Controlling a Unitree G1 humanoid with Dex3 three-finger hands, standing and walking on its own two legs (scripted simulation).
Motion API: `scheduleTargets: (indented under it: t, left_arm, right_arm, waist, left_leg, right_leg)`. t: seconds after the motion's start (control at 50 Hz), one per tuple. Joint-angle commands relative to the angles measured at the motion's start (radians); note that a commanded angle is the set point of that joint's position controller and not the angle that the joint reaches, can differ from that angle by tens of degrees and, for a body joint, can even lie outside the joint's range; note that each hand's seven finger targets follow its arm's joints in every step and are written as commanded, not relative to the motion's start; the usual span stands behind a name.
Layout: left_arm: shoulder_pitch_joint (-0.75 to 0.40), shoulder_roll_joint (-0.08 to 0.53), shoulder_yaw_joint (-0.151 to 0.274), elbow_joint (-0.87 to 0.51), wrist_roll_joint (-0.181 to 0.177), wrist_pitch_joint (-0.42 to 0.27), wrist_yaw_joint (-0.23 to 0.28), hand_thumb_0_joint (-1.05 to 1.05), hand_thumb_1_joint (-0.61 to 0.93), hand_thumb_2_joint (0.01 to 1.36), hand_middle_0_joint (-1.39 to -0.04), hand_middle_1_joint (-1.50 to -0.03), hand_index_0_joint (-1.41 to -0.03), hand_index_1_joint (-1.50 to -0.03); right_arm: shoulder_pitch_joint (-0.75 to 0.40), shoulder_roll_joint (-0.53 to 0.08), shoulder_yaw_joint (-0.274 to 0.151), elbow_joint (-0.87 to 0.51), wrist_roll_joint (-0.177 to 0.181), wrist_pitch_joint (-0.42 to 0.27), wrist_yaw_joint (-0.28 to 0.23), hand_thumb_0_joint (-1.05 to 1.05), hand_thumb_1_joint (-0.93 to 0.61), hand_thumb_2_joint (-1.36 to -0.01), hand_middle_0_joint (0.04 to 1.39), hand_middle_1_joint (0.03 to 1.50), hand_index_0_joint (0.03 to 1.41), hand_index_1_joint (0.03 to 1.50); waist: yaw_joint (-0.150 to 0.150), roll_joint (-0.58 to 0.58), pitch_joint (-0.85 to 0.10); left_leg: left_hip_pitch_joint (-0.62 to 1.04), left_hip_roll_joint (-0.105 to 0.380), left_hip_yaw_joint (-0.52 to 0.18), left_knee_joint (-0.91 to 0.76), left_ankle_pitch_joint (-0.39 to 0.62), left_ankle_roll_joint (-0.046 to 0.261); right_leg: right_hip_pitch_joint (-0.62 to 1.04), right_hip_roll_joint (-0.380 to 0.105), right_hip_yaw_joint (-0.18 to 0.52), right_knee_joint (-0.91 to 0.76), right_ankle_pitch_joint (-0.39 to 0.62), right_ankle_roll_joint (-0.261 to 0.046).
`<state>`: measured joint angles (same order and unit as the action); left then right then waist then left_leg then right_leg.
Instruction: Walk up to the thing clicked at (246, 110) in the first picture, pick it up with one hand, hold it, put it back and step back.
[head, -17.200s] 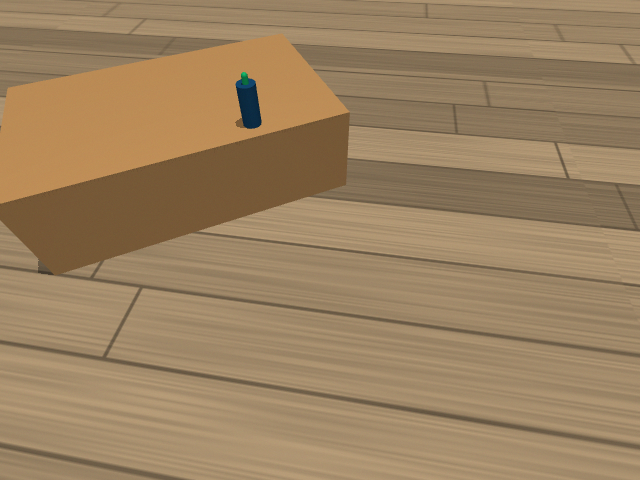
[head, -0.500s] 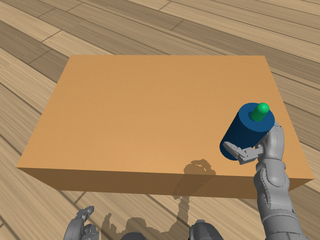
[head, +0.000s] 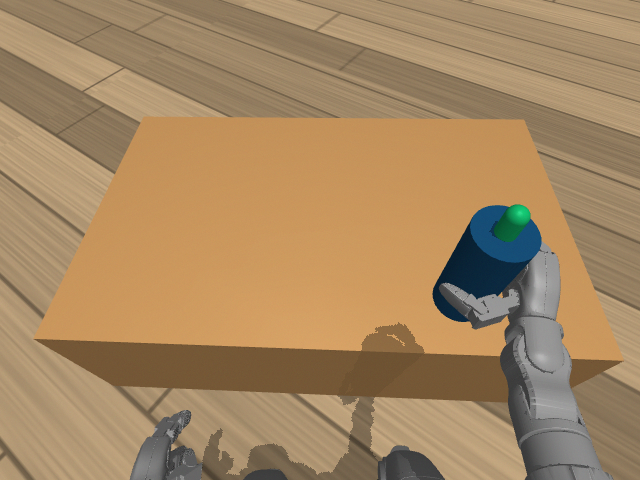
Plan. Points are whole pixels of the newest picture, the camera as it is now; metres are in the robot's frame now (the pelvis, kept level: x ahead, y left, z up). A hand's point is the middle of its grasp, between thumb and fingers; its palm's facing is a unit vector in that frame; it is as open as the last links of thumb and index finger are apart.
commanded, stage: hold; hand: right
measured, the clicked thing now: (484, 261) +0.33 -0.17 +0.08
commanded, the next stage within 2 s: crouch in 1.68 s
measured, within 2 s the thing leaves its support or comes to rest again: neither
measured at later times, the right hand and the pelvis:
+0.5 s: hand (480, 274) +0.33 -0.17 +0.06, palm faces +0.21 +0.98 +0.02, open 10.2 cm; pelvis +0.00 +0.00 +0.00, yaw +0 degrees
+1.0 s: hand (481, 277) +0.33 -0.17 +0.06, palm faces +0.20 +0.98 +0.01, open 10.2 cm; pelvis -0.01 +0.00 +0.00, yaw +0 degrees
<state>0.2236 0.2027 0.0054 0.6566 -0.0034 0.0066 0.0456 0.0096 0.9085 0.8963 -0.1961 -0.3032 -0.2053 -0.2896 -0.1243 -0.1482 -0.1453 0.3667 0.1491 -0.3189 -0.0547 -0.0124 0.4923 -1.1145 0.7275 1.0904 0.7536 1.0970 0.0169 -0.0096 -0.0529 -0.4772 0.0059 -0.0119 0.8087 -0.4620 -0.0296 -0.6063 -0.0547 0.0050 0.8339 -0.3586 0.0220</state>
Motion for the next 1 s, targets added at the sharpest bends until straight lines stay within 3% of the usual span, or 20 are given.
scheduleTargets:
  t: [0.0,0.06,0.08,0.2,0.22,0.32,0.4,0.46,0.5,0.54,0.6,0.62,0.66,0.72,0.74,0.76,0.82,0.84,0.92,0.98]
  left_arm:
    - [-0.037,0.129,0.043,-0.127,0.001,-0.045,0.014,0.0,0.898,0.897,-0.194,-0.302,-0.199,-0.296]
    - [-0.032,0.135,0.047,-0.118,0.001,-0.045,0.015,0.0,0.899,0.895,-0.194,-0.301,-0.2,-0.295]
    - [-0.028,0.131,0.046,-0.117,0.002,-0.043,0.011,0.0,0.898,0.897,-0.196,-0.302,-0.201,-0.297]
    - [-0.03,0.141,0.053,-0.123,0.001,-0.047,0.011,0.0,0.898,0.898,-0.194,-0.301,-0.199,-0.296]
    - [-0.039,0.133,0.045,-0.128,0.0,-0.045,0.011,0.0,0.9,0.896,-0.193,-0.301,-0.2,-0.295]
    - [-0.05,0.13,0.043,-0.129,0.0,-0.048,0.009,0.0,0.893,0.898,-0.196,-0.302,-0.2,-0.298]
    - [-0.04,0.138,0.05,-0.129,0.003,-0.051,0.011,0.0,0.898,0.896,-0.195,-0.301,-0.201,-0.295]
    - [-0.044,0.13,0.041,-0.133,0.001,-0.052,0.012,0.0,0.899,0.897,-0.192,-0.3,-0.199,-0.294]
    - [-0.038,0.132,0.046,-0.124,0.003,-0.051,0.015,0.0,0.893,0.903,-0.195,-0.302,-0.198,-0.299]
    - [-0.039,0.135,0.047,-0.121,0.002,-0.05,0.014,0.0,0.896,0.9,-0.194,-0.302,-0.2,-0.297]
    - [-0.048,0.137,0.046,-0.121,0.002,-0.05,0.011,0.0,0.896,0.897,-0.196,-0.302,-0.201,-0.298]
    - [-0.038,0.129,0.043,-0.107,0.002,-0.045,0.011,0.0,0.897,0.895,-0.196,-0.302,-0.202,-0.297]
    - [-0.043,0.129,0.04,-0.132,0.003,-0.051,0.01,0.0,0.898,0.895,-0.197,-0.303,-0.202,-0.297]
    - [-0.049,0.134,0.045,-0.127,0.002,-0.049,0.011,0.0,0.894,0.9,-0.198,-0.303,-0.202,-0.299]
    - [-0.055,0.126,0.038,-0.135,0.002,-0.052,0.01,0.0,0.898,0.897,-0.195,-0.302,-0.201,-0.295]
    - [-0.054,0.129,0.04,-0.124,0.002,-0.049,0.011,0.0,0.893,0.9,-0.197,-0.303,-0.202,-0.299]
    - [-0.063,0.129,0.038,-0.128,0.004,-0.053,0.009,0.0,0.889,0.901,-0.197,-0.303,-0.2,-0.3]
    - [-0.06,0.132,0.043,-0.13,0.005,-0.052,0.011,0.0,0.888,0.902,-0.198,-0.303,-0.2,-0.302]
    - [-0.049,0.133,0.044,-0.126,0.005,-0.05,0.01,0.0,0.89,0.901,-0.197,-0.302,-0.2,-0.299]
    - [-0.043,0.135,0.047,-0.126,0.005,-0.052,0.014,0.0,0.89,0.904,-0.197,-0.302,-0.199,-0.3]
  right_arm:
    - [-0.258,-0.106,-0.015,-0.225,0.001,-0.073,-0.002,0.0,-0.132,-1.286,1.262,1.409,1.305,1.409]
    - [-0.263,-0.12,-0.045,-0.175,0.006,-0.078,-0.003,0.0,-0.145,-1.298,1.269,1.418,1.313,1.418]
    - [-0.287,-0.143,-0.059,-0.231,0.005,-0.085,-0.005,0.0,-0.137,-1.306,1.271,1.426,1.316,1.426]
    - [-0.27,-0.12,-0.033,-0.224,0.007,-0.087,0.005,0.0,-0.127,-1.291,1.265,1.414,1.308,1.414]
    - [-0.256,-0.107,-0.016,-0.213,0.007,-0.084,0.006,0.0,-0.135,-1.295,1.268,1.418,1.312,1.417]
    - [-0.234,-0.107,-0.037,-0.173,0.015,-0.08,0.011,0.0,-0.099,-1.292,1.256,1.414,1.304,1.414]
    - [-0.324,-0.159,-0.066,-0.28,0.012,-0.105,0.011,0.0,-0.095,-1.287,1.253,1.41,1.3,1.41]
    - [-0.27,-0.109,-0.025,-0.22,0.008,-0.1,0.011,0.0,-0.114,-1.275,1.249,1.397,1.294,1.397]
    - [-0.278,-0.135,-0.042,-0.249,0.006,-0.104,0.004,0.0,-0.128,-1.286,1.259,1.407,1.303,1.407]
    - [-0.221,-0.088,-0.01,-0.176,0.007,-0.088,0.008,0.0,-0.137,-1.303,1.266,1.421,1.313,1.421]
    - [-0.246,-0.117,-0.044,-0.169,0.009,-0.086,0.007,0.0,-0.118,-1.304,1.272,1.428,1.319,1.428]
    - [-0.258,-0.117,-0.036,-0.172,0.007,-0.087,0.008,0.0,-0.102,-1.301,1.266,1.425,1.314,1.425]
    - [-0.3,-0.117,-0.028,-0.241,0.007,-0.094,0.009,0.0,-0.108,-1.286,1.256,1.409,1.302,1.409]
    - [-0.261,-0.124,-0.033,-0.226,0.005,-0.093,0.003,0.0,-0.091,-1.282,1.247,1.403,1.294,1.403]
    - [-0.294,-0.132,-0.041,-0.257,0.005,-0.098,0.0,0.0,-0.104,-1.28,1.252,1.403,1.298,1.403]
    - [-0.269,-0.128,-0.042,-0.204,0.001,-0.094,-0.004,0.0,-0.121,-1.287,1.254,1.405,1.3,1.405]
    - [-0.241,-0.092,-0.024,-0.165,0.004,-0.092,-0.002,0.0,-0.143,-1.304,1.268,1.42,1.314,1.42]
    - [-0.29,-0.123,-0.043,-0.215,0.004,-0.1,-0.004,0.0,-0.134,-1.31,1.28,1.432,1.325,1.432]
    - [-0.254,-0.11,-0.023,-0.212,0.003,-0.099,0.004,0.0,-0.088,-1.297,1.257,1.419,1.307,1.419]
    - [-0.28,-0.138,-0.054,-0.239,0.005,-0.106,0.0,0.0,-0.087,-1.31,1.269,1.434,1.32,1.434]
  waist:
    - [0.008,-0.009,-0.255]
    - [0.009,0.004,-0.229]
    - [-0.009,-0.013,-0.263]
    - [0.0,-0.017,-0.29]
    - [0.002,-0.012,-0.243]
    - [0.004,0.038,-0.211]
    - [-0.007,-0.021,-0.32]
    - [0.004,-0.012,-0.278]
    - [0.003,-0.012,-0.292]
    - [0.014,0.014,-0.246]
    - [0.004,0.01,-0.225]
    - [0.008,0.023,-0.207]
    - [0.006,-0.011,-0.291]
    - [-0.009,-0.014,-0.252]
    - [-0.007,-0.023,-0.303]
    - [-0.003,-0.01,-0.231]
    - [0.003,-0.01,-0.226]
    - [0.003,-0.022,-0.247]
    - [-0.001,0.003,-0.271]
    - [-0.002,-0.007,-0.31]
  left_leg:
    - [0.005,-0.023,0.034,-0.119,0.36,0.019]
    - [-0.006,-0.024,0.04,-0.122,0.329,0.022]
    - [0.013,-0.024,0.04,-0.119,0.331,0.024]
    - [0.016,-0.026,0.036,-0.121,0.355,0.024]
    - [0.018,-0.024,0.035,-0.132,0.341,0.022]
    - [0.006,-0.021,0.032,-0.136,0.338,0.013]
    - [0.03,-0.018,0.023,-0.122,0.373,0.016]
    - [0.014,-0.024,0.03,-0.127,0.333,0.022]
    - [0.038,-0.022,0.027,-0.134,0.358,0.017]
    - [0.013,-0.024,0.033,-0.133,0.356,0.018]
    - [-0.006,-0.026,0.038,-0.132,0.321,0.019]
    - [-0.001,-0.022,0.034,-0.141,0.309,0.016]
    - [0.018,-0.024,0.035,-0.124,0.343,0.021]
    - [0.022,-0.024,0.036,-0.128,0.346,0.022]
    - [0.032,-0.023,0.03,-0.127,0.356,0.021]
    - [0.007,-0.027,0.037,-0.133,0.313,0.024]
    - [-0.016,-0.029,0.04,-0.128,0.281,0.027]
    - [-0.007,-0.026,0.035,-0.134,0.281,0.025]
    - [0.012,-0.027,0.04,-0.124,0.309,0.024]
    - [0.03,-0.023,0.032,-0.119,0.372,0.017]
  right_leg:
    - [0.257,0.016,-0.022,-0.101,0.26,-0.03]
    - [0.235,0.015,-0.019,-0.107,0.235,-0.03]
    - [0.249,0.014,-0.016,-0.109,0.239,-0.029]
    - [0.284,0.014,-0.019,-0.109,0.268,-0.027]
    - [0.262,0.017,-0.023,-0.115,0.248,-0.028]
    - [0.219,0.018,-0.024,-0.108,0.229,-0.037]
    - [0.274,0.02,-0.026,-0.096,0.266,-0.035]
    - [0.271,0.02,-0.024,-0.113,0.236,-0.028]
    - [0.279,0.02,-0.025,-0.109,0.251,-0.032]
    - [0.255,0.018,-0.025,-0.109,0.249,-0.033]
    - [0.236,0.014,-0.02,-0.116,0.224,-0.032]
    - [0.222,0.017,-0.022,-0.115,0.204,-0.037]
    - [0.277,0.015,-0.02,-0.116,0.247,-0.031]
    - [0.265,0.017,-0.022,-0.115,0.253,-0.028]
    - [0.286,0.019,-0.025,-0.114,0.261,-0.028]
    - [0.258,0.015,-0.021,-0.123,0.224,-0.026]
    - [0.244,0.013,-0.018,-0.126,0.195,-0.024]
    - [0.248,0.015,-0.02,-0.121,0.193,-0.026]
    - [0.26,0.015,-0.016,-0.118,0.22,-0.028]
    - [0.282,0.017,-0.021,-0.101,0.273,-0.031]
